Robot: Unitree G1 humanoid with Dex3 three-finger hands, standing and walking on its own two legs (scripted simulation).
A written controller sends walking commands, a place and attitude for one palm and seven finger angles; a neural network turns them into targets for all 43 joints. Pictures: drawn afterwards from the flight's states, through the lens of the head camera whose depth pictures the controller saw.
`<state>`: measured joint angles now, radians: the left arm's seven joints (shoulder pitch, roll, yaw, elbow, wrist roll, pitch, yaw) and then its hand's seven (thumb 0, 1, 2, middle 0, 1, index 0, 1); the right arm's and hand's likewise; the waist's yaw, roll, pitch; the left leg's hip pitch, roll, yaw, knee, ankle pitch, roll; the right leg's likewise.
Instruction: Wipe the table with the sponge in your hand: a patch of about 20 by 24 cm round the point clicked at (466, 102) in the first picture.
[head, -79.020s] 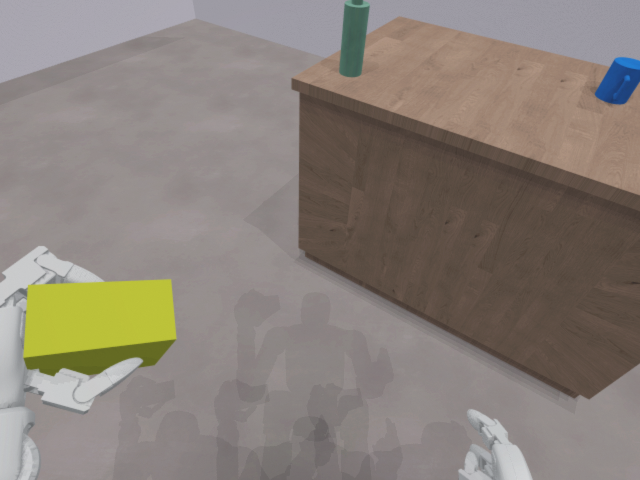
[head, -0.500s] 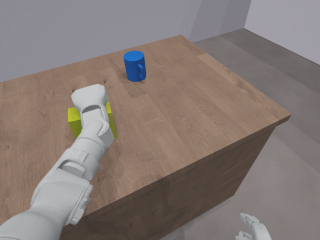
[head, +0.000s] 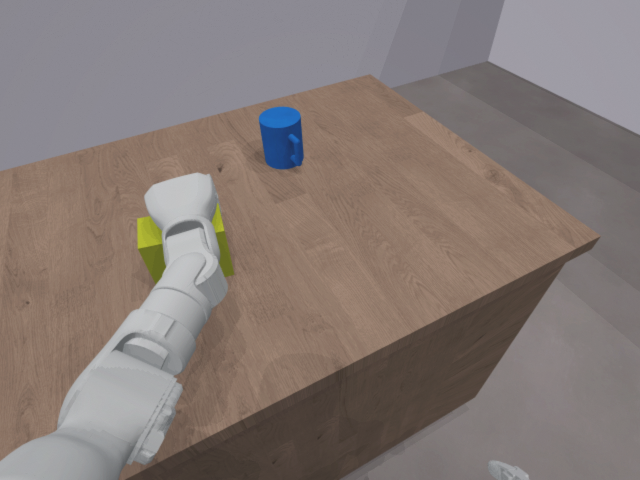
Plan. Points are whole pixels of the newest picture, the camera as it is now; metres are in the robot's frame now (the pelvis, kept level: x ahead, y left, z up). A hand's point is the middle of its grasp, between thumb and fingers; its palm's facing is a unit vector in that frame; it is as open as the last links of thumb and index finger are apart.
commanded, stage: wipe back along the third lane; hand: left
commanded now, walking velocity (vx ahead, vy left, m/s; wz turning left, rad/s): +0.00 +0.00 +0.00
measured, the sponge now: (191, 257) +0.41 +0.22 +0.05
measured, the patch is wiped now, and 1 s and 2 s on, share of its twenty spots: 1.00 1.00 1.00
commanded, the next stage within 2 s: slide back across to the middle lane in 1.38 s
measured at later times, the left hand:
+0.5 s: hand (202, 245) +0.39 +0.18 +0.10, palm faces +0.05 -0.05 -1.00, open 9.9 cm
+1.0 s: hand (230, 270) +0.35 +0.14 +0.10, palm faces +0.08 -0.09 -0.99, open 9.9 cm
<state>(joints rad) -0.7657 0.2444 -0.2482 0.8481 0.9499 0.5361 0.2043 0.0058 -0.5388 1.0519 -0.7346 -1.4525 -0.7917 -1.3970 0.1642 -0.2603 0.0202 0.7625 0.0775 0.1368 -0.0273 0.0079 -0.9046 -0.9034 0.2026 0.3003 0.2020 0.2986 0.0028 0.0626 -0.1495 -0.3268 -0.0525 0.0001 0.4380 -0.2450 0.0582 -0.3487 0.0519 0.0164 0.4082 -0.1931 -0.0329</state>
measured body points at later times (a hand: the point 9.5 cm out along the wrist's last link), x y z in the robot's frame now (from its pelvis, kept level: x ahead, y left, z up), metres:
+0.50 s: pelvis +0.01 +0.01 +0.00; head -0.01 +0.00 +0.45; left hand +0.38 +0.18 +0.15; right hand +0.25 -0.19 -0.08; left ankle -0.02 +0.08 -0.74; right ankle +0.00 -0.10 -0.74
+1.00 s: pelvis +0.00 -0.02 +0.00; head -0.04 -0.05 +0.45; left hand +0.34 +0.14 +0.15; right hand +0.25 -0.20 -0.08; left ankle -0.02 +0.08 -0.74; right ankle +0.00 -0.10 -0.74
